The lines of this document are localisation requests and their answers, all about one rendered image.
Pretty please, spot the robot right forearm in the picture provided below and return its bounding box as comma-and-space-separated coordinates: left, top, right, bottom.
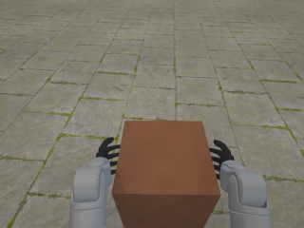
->
219, 160, 272, 228

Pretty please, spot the robot left hand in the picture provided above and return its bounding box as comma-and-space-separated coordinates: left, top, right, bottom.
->
96, 137, 121, 175

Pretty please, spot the carton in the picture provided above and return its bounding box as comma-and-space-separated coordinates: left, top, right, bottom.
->
111, 121, 221, 228

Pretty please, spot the robot right hand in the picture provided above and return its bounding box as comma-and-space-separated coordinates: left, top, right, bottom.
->
209, 140, 235, 180

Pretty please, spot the robot left forearm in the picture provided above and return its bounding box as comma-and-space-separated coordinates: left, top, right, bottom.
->
68, 157, 112, 228

